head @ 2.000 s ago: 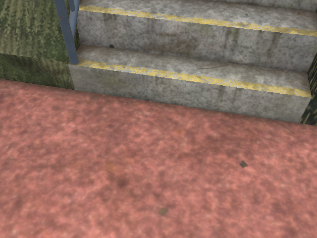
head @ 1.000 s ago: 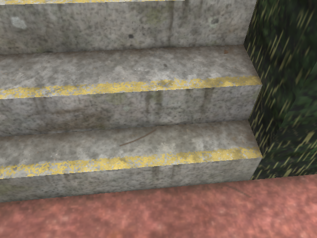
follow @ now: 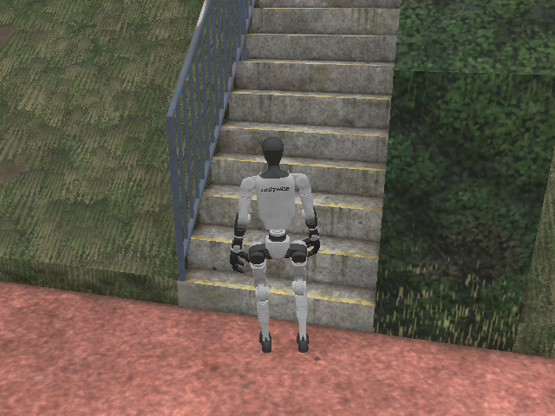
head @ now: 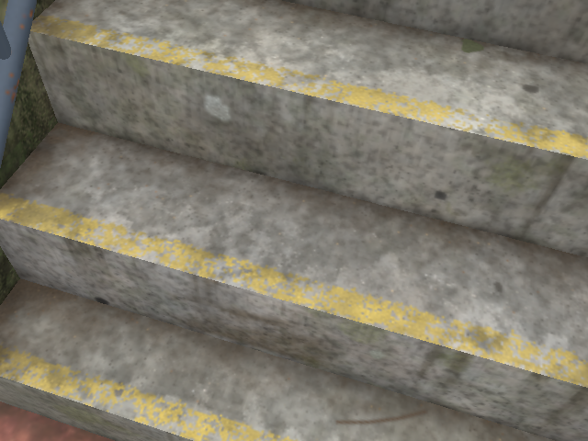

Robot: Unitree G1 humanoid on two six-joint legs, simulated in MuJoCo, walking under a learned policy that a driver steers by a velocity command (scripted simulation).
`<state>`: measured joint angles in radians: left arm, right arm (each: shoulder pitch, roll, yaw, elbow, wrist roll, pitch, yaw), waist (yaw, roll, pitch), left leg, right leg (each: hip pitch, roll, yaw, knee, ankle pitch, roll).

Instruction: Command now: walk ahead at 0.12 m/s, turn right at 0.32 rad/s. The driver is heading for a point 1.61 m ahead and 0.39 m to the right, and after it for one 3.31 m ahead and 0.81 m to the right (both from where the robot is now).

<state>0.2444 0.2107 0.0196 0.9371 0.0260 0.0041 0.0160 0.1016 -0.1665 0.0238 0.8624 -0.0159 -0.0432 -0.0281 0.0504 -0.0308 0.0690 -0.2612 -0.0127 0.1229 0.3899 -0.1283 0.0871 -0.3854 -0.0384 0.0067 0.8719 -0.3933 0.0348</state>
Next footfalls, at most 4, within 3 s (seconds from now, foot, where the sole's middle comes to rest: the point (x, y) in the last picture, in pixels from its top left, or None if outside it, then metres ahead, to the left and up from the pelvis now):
0.22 right None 0.02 -0.11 -0.78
0.72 left None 0.05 0.10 -0.78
1.06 right None -0.06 -0.10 -0.78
1.36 left None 0.12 0.09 -0.78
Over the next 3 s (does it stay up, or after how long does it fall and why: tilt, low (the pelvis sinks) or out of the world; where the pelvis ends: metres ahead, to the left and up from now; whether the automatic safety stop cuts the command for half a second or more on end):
stays up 0.16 -0.04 0.00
